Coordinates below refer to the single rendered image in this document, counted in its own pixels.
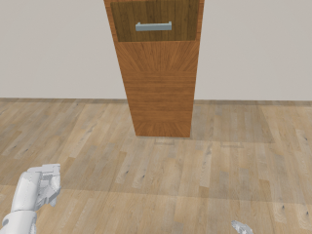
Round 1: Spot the robot right hand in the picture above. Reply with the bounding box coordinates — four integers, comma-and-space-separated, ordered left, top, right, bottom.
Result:
231, 220, 253, 234

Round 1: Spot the robot left forearm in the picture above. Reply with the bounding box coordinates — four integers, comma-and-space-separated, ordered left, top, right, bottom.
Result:
0, 210, 37, 234

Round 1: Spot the drawer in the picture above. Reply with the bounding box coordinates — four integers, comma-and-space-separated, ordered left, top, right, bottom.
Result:
110, 0, 199, 43

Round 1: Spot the cabinet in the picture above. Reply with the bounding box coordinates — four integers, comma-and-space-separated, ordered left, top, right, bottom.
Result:
103, 0, 205, 137

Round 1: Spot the robot left hand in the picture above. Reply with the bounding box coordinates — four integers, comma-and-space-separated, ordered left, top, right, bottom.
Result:
11, 164, 61, 213

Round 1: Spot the handle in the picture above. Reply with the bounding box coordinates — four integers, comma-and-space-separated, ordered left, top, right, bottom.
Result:
136, 21, 172, 31

